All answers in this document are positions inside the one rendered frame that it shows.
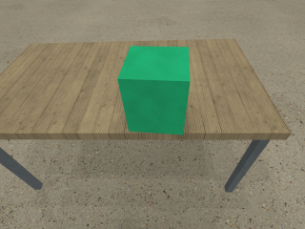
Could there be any table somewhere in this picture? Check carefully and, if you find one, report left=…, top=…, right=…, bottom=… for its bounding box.
left=0, top=38, right=292, bottom=193

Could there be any carton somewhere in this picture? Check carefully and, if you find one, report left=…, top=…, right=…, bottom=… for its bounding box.
left=117, top=46, right=191, bottom=135

